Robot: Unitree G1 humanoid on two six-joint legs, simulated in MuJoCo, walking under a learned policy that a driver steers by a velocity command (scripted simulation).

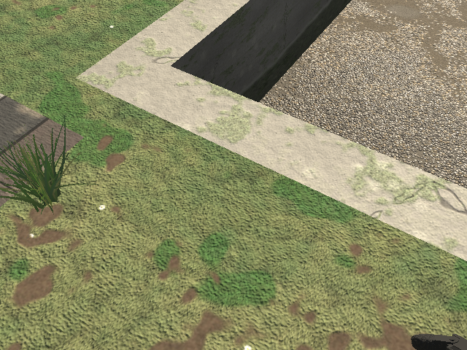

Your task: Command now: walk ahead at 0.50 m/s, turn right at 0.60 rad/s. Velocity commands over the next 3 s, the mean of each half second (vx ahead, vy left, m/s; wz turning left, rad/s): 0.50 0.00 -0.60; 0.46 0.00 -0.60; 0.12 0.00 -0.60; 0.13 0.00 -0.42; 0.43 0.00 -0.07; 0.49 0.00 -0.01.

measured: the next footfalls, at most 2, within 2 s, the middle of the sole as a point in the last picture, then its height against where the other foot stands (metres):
right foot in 0.44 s outside the picture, level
left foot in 0.92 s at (288, 278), level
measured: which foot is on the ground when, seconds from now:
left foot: down 0.00-0.46, up 0.48-0.90, down 0.92-1.00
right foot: up 0.00-0.42, down 0.44-0.94, up 0.96-1.00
